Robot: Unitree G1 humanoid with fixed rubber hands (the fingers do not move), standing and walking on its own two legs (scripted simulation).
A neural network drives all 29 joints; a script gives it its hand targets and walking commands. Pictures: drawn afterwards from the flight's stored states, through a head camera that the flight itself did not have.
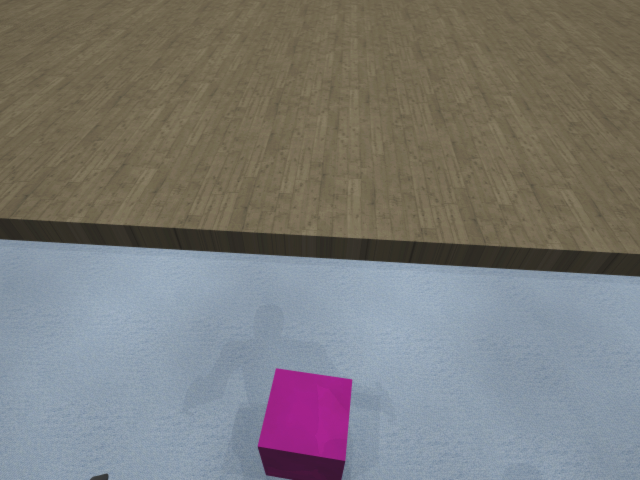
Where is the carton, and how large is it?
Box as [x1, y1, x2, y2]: [258, 368, 351, 479]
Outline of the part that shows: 276,368 258,443 258,449 266,474 291,479 340,479 345,458 351,379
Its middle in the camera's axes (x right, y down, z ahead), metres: -0.03 +0.52 +1.07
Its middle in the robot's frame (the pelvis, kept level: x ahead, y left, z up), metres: +0.43 +0.03 -0.66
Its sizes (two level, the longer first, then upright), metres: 0.210 0.200 0.250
